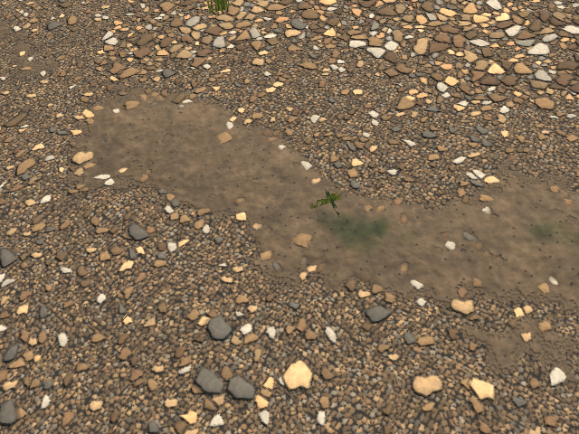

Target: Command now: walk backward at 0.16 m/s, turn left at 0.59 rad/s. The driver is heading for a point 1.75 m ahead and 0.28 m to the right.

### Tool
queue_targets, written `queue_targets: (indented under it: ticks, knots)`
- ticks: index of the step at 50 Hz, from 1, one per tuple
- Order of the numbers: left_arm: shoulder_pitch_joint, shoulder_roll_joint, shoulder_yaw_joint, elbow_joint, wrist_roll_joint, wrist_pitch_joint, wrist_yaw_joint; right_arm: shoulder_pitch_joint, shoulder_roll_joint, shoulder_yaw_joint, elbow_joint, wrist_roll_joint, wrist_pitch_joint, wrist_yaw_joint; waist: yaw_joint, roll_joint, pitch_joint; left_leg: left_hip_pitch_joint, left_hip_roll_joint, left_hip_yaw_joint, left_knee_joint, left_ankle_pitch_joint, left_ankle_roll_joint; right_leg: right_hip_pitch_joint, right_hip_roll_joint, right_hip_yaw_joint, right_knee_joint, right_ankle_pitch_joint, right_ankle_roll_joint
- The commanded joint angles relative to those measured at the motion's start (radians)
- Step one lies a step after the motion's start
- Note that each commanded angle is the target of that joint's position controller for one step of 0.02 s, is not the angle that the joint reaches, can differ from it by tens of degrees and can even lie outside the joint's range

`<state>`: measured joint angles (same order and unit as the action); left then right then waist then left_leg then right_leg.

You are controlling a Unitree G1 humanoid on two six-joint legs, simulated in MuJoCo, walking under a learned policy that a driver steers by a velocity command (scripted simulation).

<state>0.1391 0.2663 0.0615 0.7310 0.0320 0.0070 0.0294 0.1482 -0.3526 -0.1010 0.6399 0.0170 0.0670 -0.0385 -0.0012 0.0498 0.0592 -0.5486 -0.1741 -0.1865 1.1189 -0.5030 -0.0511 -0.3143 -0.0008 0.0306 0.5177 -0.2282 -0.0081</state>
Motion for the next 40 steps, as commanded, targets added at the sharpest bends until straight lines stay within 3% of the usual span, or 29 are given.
queue_targets:
  ticks: [1,3,6,9,11,13,15,16,17,18,19,20,22,24,28,30,31,32,33,34,35,36,38,40]
  knots:
    - [-0.098,0.121,0.018,-0.103,-0.019,-0.002,0.012,0.129,-0.090,-0.037,-0.003,0.004,0.023,-0.014,-0.056,-0.151,-0.130,-0.016,0.025,0.021,0.327,0.002,-0.065,0.134,-0.256,0.140,-0.083,0.766,-0.203]
    - [-0.069,0.116,0.016,-0.101,-0.015,0.011,0.019,0.073,-0.070,-0.025,-0.025,0.021,0.025,-0.015,-0.018,-0.190,-0.130,-0.034,0.033,0.051,0.246,0.036,-0.083,0.210,-0.235,0.101,-0.095,0.713,-0.213]
    - [-0.008,0.135,0.024,-0.084,-0.015,0.023,0.029,0.035,-0.042,-0.011,-0.036,0.017,0.017,-0.018,0.029,-0.229,-0.159,-0.023,0.058,0.050,0.072,-0.008,-0.091,0.337,-0.278,0.135,-0.092,0.689,-0.243]
    - [-0.032,0.162,0.036,-0.081,-0.024,0.029,0.028,0.082,-0.026,0.000,-0.016,0.009,0.012,-0.009,0.025,-0.256,-0.192,0.115,0.121,0.113,-0.143,-0.031,-0.075,0.302,-0.285,0.131,-0.119,0.510,-0.231]
    - [-0.033,0.177,0.043,-0.069,-0.034,0.034,0.025,0.097,-0.029,0.004,-0.006,0.007,0.011,0.005,0.038,-0.291,-0.175,0.200,0.155,0.151,-0.302,-0.009,-0.049,0.249,-0.281,0.144,-0.156,0.330,-0.222]
    - [-0.021,0.195,0.048,-0.046,-0.049,0.039,0.023,0.141,-0.042,0.000,0.022,0.005,0.011,0.022,0.033,-0.289,-0.152,0.290,0.164,0.181,-0.490,0.075,-0.006,0.194,-0.277,0.153,-0.169,0.220,-0.201]
    - [0.009,0.190,0.047,-0.011,-0.067,0.038,0.020,0.210,-0.032,0.002,0.074,-0.007,0.011,0.037,0.004,-0.220,-0.111,0.423,0.133,0.228,-0.740,0.267,0.064,0.073,-0.237,0.101,-0.134,0.151,-0.135]
    - [0.055,0.151,0.038,0.013,-0.053,0.030,0.008,0.206,-0.061,-0.001,0.070,-0.014,0.012,0.038,0.015,-0.083,-0.106,0.509,0.215,0.095,-0.774,0.337,0.111,-0.052,-0.178,0.024,-0.018,0.026,-0.059]
    - [0.064,0.077,0.016,-0.009,0.004,0.013,-0.011,0.185,-0.155,-0.017,0.046,-0.011,0.019,0.024,0.043,0.231,-0.115,0.557,0.464,-0.154,-0.747,0.674,0.205,-0.241,-0.053,-0.123,0.190,-0.309,0.042]
    - [-0.097,0.134,0.038,-0.050,-0.017,0.009,0.006,0.176,-0.159,-0.011,0.022,-0.079,-0.009,0.036,-0.069,0.204,-0.090,0.281,0.574,-0.266,-0.843,0.510,0.348,-0.210,-0.031,-0.022,0.349,-0.424,0.054]
    - [-0.124,0.166,0.052,-0.043,-0.038,0.015,0.013,0.092,-0.128,0.000,0.022,-0.089,-0.036,0.039,-0.032,0.112,-0.028,0.232,0.497,-0.199,-0.883,0.336,0.324,-0.186,-0.039,0.021,0.469,-0.353,0.042]
    - [-0.079,0.140,0.051,-0.012,-0.038,0.024,0.015,0.015,-0.090,0.011,0.031,-0.069,-0.056,0.032,0.008,0.121,-0.005,0.231,0.425,-0.127,-0.887,0.265,0.260,-0.198,-0.031,0.034,0.507,-0.263,0.037]
    - [0.019,0.133,0.056,0.050,-0.027,0.038,0.024,-0.046,-0.009,0.043,0.038,-0.037,-0.079,0.022,0.040,0.126,0.005,0.273,0.367,-0.058,-0.871,0.325,0.212,-0.189,-0.040,0.059,0.540,-0.159,0.064]
    - [0.041,0.119,0.051,0.069,-0.033,0.029,0.021,-0.019,0.031,0.060,0.062,-0.033,-0.085,0.016,0.039,0.107,-0.017,0.320,0.345,-0.021,-0.852,0.391,0.215,-0.150,-0.046,0.048,0.504,-0.114,0.091]
    - [-0.017,0.084,0.022,0.060,-0.037,0.010,0.007,0.042,-0.011,0.051,0.106,-0.030,-0.077,0.012,-0.024,0.096,-0.033,0.409,0.352,-0.046,-0.809,0.411,0.230,-0.058,-0.062,0.010,0.191,-0.154,0.110]
    - [0.026,0.099,0.019,0.078,-0.044,0.007,0.000,0.037,-0.022,0.048,0.121,-0.028,-0.072,0.013,-0.016,0.085,-0.037,0.406,0.365,-0.056,-0.789,0.401,0.237,0.012,-0.050,-0.014,0.065,-0.158,0.101]
    - [0.050,0.111,0.019,0.086,-0.045,0.005,-0.002,0.028,-0.037,0.043,0.127,-0.017,-0.070,0.013,0.002,0.068,-0.026,0.392,0.358,-0.048,-0.774,0.411,0.223,0.053,-0.043,-0.027,-0.049,-0.042,0.088]
    - [0.054,0.136,0.022,0.085,-0.038,0.004,-0.001,0.048,-0.057,0.034,0.138,-0.009,-0.071,0.011,0.004,0.044,-0.021,0.383,0.346,-0.038,-0.761,0.438,0.199,0.088,-0.043,-0.017,-0.120,0.085,0.072]
    - [0.056,0.180,0.028,0.076,-0.032,0.004,0.002,0.064,-0.066,0.028,0.140,-0.014,-0.077,0.008,-0.007,-0.002,-0.042,0.377,0.321,-0.013,-0.728,0.450,0.167,0.124,-0.076,0.034,-0.099,0.261,0.051]
    - [0.056,0.239,0.042,0.077,-0.040,0.007,0.004,0.093,-0.078,0.018,0.130,-0.027,-0.082,0.008,-0.050,-0.102,-0.072,0.373,0.263,0.043,-0.704,0.439,0.142,0.130,-0.088,0.052,-0.022,0.379,0.015]
    - [0.061,0.213,0.043,0.083,-0.054,0.008,-0.002,0.051,-0.077,0.014,0.122,-0.029,-0.079,-0.002,-0.022,-0.127,-0.089,0.414,0.217,0.120,-0.675,0.413,0.115,0.066,-0.079,0.075,-0.024,0.319,-0.024]
    - [0.053,0.183,0.037,0.078,-0.054,0.007,-0.003,0.020,-0.068,0.011,0.116,-0.026,-0.071,-0.011,-0.014,-0.117,-0.084,0.430,0.204,0.152,-0.642,0.381,0.104,0.024,-0.083,0.102,-0.042,0.273,-0.035]
    - [0.019,0.168,0.035,0.058,-0.047,0.006,0.004,0.019,-0.040,0.006,0.112,-0.021,-0.046,-0.024,-0.024,-0.118,-0.065,0.424,0.213,0.159,-0.638,0.312,0.111,-0.049,-0.084,0.136,-0.042,0.180,-0.041]
    - [0.021,0.157,0.034,0.042,-0.045,0.005,0.009,0.036,-0.037,0.000,0.108,-0.025,-0.032,-0.027,-0.026,-0.080,-0.055,0.409,0.254,0.131,-0.679,0.215,0.136,-0.102,-0.064,0.133,0.000,0.079,-0.034]
